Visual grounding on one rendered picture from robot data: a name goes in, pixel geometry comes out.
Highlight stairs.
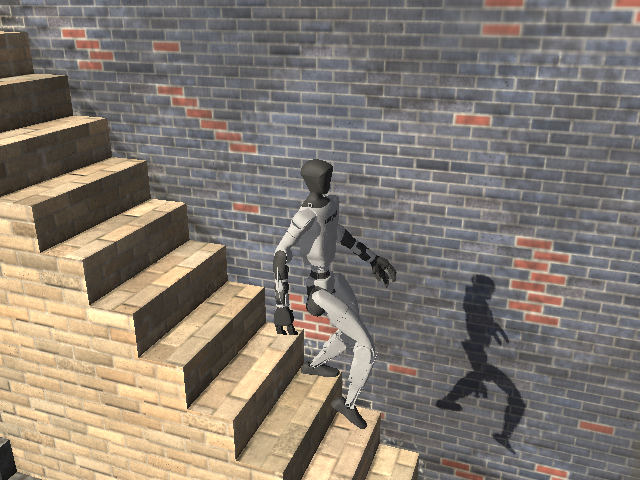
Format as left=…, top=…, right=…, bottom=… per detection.
left=0, top=31, right=419, bottom=480

